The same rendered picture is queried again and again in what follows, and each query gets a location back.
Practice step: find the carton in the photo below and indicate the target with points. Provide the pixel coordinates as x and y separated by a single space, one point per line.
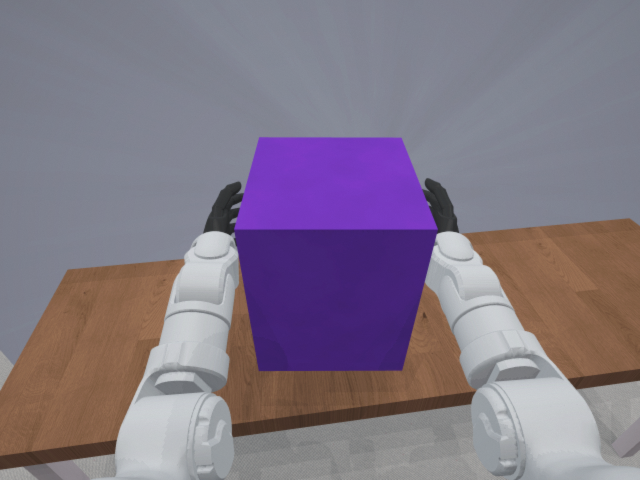
334 237

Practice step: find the robot left hand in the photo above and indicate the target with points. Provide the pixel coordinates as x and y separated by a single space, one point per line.
222 214

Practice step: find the robot left upper arm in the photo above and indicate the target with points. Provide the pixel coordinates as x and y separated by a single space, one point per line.
176 437

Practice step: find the robot right upper arm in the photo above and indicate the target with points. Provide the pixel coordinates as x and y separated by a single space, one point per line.
539 429

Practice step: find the right robot forearm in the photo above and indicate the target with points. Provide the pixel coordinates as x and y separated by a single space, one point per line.
494 345

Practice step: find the robot right hand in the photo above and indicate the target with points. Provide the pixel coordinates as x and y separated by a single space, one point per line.
441 207

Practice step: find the left robot forearm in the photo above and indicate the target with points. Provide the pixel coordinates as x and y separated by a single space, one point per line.
191 356

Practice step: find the table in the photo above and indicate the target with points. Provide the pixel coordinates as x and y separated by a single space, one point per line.
576 287

